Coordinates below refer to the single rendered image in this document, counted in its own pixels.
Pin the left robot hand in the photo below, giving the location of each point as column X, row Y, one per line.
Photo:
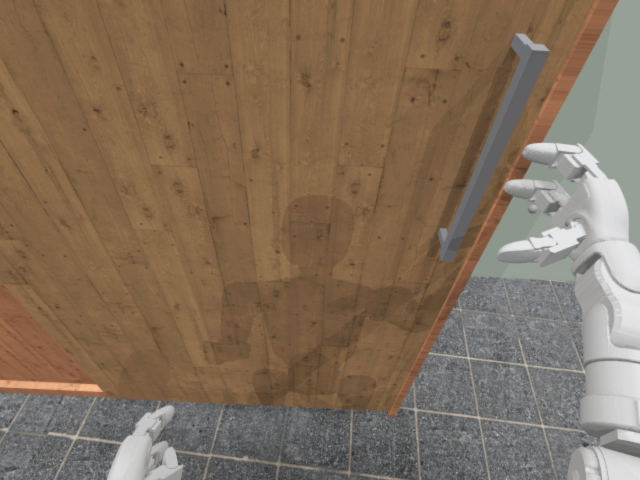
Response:
column 136, row 457

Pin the right robot hand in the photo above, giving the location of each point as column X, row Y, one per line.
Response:
column 598, row 206

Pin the handle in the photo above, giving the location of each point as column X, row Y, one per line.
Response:
column 532, row 59

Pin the robot right forearm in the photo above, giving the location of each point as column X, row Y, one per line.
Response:
column 607, row 287

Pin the robot right upper arm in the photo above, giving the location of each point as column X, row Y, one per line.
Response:
column 598, row 463

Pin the wardrobe door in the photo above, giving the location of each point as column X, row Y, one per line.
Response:
column 28, row 352
column 238, row 201

